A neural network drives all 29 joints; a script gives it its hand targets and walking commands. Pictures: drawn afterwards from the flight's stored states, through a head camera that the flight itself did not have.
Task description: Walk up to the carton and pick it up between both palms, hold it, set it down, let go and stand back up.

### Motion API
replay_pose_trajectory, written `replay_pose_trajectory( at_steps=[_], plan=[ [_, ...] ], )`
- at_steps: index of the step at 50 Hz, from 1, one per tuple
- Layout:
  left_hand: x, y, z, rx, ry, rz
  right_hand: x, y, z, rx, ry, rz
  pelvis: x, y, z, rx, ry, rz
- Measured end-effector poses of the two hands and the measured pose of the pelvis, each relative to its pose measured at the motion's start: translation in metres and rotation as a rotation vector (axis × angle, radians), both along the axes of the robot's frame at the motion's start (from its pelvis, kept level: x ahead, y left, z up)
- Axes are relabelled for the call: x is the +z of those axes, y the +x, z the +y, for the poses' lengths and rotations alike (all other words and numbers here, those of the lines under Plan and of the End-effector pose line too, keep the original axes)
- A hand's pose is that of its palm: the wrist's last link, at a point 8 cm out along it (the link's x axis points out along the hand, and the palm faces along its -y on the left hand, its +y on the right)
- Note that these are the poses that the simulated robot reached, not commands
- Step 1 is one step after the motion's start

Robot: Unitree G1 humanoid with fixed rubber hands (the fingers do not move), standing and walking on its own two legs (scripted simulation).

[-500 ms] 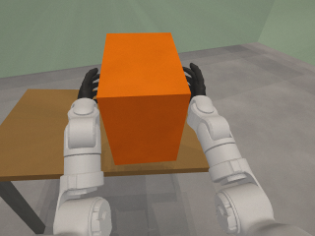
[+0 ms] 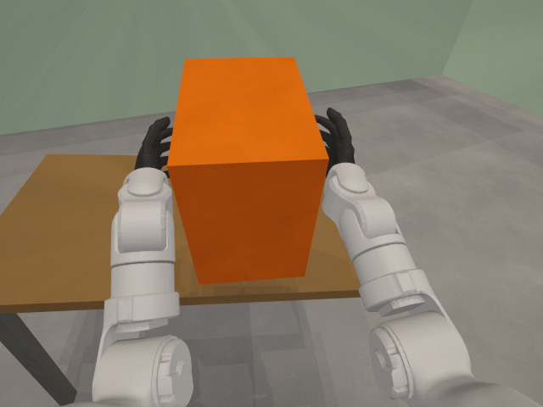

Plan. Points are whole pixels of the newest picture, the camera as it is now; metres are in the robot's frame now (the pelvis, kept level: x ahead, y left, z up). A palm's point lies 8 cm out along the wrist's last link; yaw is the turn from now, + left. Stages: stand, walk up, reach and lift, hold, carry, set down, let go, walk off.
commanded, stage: hold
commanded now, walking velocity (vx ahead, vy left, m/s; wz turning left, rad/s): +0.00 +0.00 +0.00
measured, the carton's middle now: (246, 170) +0.41 +0.01 +0.18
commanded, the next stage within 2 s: set down in 0.34 s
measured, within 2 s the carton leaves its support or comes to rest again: neither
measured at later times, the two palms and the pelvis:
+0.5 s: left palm (152, 165) +0.37 +0.14 +0.22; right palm (336, 159) +0.37 -0.12 +0.23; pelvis +0.00 +0.00 +0.00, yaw +1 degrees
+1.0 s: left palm (163, 188) +0.41 +0.14 +0.15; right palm (325, 180) +0.40 -0.12 +0.17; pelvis +0.02 +0.00 +0.00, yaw +0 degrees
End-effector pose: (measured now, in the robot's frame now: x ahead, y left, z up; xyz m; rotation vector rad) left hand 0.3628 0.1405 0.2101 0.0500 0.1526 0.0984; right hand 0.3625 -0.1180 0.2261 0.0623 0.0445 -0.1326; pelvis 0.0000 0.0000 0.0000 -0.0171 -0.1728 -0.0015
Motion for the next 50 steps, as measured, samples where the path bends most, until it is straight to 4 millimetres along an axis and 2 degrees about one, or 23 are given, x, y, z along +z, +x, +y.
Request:
replay_pose_trajectory(
  at_steps=[18,26,29,32,38,42,50],
  plan=[
    [0.0,-0.002,0.001,0.003,0.005,-0.007,-0.002,-0.002,0.001,0.001,0.003,-0.007,0.0,-0.001,0.0,0.006,-0.001,-0.001],
    [0.006,0.014,0.0,0.002,0.031,-0.041,0.004,0.012,0.0,-0.001,-0.022,-0.049,0.001,0.0,-0.002,0.012,0.006,-0.016],
    [0.005,0.019,0.0,-0.004,0.037,-0.057,0.0,0.016,0.0,-0.004,-0.024,-0.072,0.001,0.003,-0.003,0.014,0.007,-0.017],
    [-0.002,0.024,0.001,-0.011,0.044,-0.056,-0.01,0.02,0.001,-0.009,-0.028,-0.085,0.001,0.007,-0.004,0.015,0.008,-0.018],
    [-0.035,0.029,0.002,-0.017,0.04,-0.024,-0.038,0.025,0.002,-0.005,-0.04,-0.09,0.002,0.014,-0.005,0.019,0.006,-0.01],
    [-0.051,0.031,0.0,-0.009,0.028,-0.02,-0.05,0.028,0.001,0.002,-0.051,-0.092,0.002,0.016,-0.006,0.02,0.002,0.008],
    [-0.059,0.043,-0.003,-0.016,0.032,0.001,-0.056,0.039,-0.003,-0.005,-0.061,-0.073,0.002,0.018,-0.003,0.007,0.004,0.041]
  ],
)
